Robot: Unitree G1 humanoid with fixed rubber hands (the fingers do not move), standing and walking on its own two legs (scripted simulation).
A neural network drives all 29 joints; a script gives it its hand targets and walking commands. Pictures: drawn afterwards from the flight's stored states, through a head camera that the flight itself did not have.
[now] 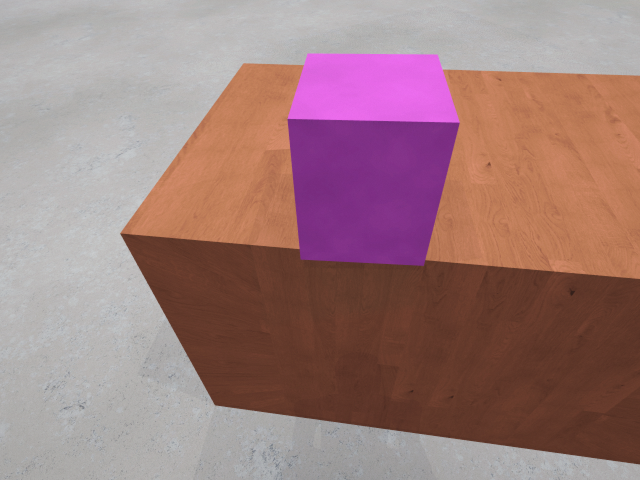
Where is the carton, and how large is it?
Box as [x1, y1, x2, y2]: [288, 53, 459, 265]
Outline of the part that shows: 308,53 288,116 288,129 300,258 423,265 459,123 437,54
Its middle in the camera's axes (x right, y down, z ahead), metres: +0.07 -0.13 +0.61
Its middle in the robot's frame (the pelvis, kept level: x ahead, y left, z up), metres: +0.57 -0.05 +0.13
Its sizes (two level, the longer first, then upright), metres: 0.210 0.200 0.250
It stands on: a pedestal, 0.77 m high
